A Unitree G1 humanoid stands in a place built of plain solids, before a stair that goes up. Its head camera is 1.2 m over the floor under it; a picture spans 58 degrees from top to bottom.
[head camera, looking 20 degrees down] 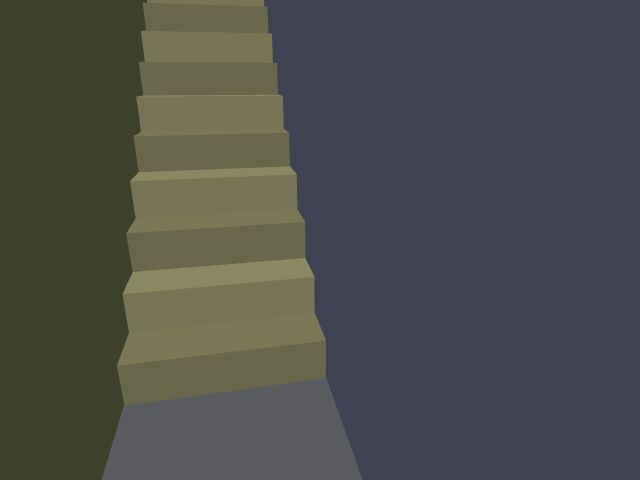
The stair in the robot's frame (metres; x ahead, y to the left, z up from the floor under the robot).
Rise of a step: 0.19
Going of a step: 0.23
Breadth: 0.82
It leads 12 degrees to the left of straight ahead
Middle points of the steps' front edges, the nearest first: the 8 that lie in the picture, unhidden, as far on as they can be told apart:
1.47 0.37 0.19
1.69 0.42 0.38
1.92 0.47 0.56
2.15 0.52 0.75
2.37 0.57 0.94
2.60 0.62 1.13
2.82 0.66 1.32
3.05 0.71 1.50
